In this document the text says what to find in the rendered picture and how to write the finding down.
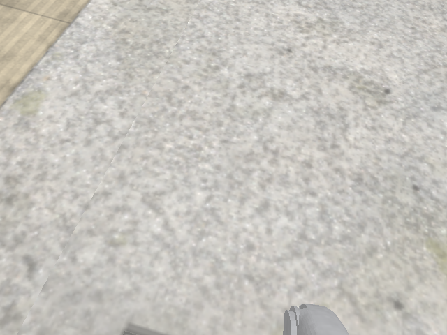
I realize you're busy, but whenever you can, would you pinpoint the robot right thigh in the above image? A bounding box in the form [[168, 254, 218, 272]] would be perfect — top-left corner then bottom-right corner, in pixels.
[[283, 304, 349, 335]]

